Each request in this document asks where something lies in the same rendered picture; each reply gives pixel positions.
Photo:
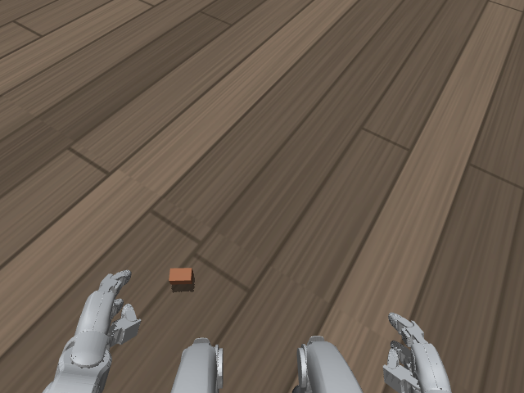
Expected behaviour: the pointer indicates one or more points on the left robot hand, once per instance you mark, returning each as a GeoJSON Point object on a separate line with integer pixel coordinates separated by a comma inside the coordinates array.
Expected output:
{"type": "Point", "coordinates": [101, 306]}

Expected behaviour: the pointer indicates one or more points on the right robot hand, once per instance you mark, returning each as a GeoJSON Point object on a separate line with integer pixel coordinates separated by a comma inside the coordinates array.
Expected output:
{"type": "Point", "coordinates": [423, 369]}

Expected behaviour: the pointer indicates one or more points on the small box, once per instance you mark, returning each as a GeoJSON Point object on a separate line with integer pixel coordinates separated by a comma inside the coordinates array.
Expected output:
{"type": "Point", "coordinates": [181, 276]}

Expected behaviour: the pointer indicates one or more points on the left robot arm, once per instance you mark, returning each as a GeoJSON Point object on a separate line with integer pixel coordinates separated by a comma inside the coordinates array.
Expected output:
{"type": "Point", "coordinates": [84, 364]}

